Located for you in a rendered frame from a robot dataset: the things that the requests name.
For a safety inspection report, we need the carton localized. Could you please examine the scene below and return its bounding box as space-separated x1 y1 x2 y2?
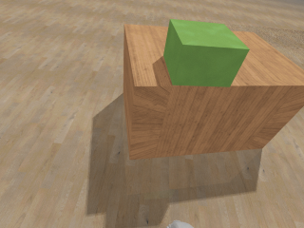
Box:
163 19 250 87

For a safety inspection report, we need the pedestal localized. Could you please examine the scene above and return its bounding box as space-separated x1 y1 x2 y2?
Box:
123 24 304 161

